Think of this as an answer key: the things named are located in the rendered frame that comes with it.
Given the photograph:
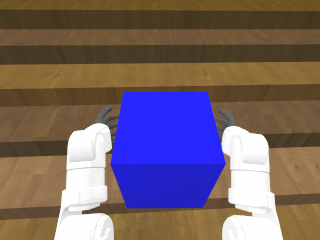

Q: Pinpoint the carton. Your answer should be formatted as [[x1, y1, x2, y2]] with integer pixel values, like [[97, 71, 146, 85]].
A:
[[110, 92, 226, 209]]

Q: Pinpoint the robot right hand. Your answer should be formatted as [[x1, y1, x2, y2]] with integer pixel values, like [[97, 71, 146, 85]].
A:
[[214, 108, 238, 148]]

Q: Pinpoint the robot left upper arm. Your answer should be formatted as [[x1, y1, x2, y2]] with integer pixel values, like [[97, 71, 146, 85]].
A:
[[55, 213, 114, 240]]

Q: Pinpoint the left robot forearm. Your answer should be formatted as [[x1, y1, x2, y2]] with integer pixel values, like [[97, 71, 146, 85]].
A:
[[54, 123, 112, 240]]

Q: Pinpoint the robot right upper arm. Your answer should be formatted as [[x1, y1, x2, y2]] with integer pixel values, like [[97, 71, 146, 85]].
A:
[[222, 215, 283, 240]]

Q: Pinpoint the right robot forearm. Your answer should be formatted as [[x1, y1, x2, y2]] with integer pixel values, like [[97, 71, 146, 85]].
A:
[[221, 126, 283, 240]]

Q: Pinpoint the robot left hand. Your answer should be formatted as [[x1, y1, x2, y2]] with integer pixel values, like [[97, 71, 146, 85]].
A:
[[94, 105, 119, 145]]

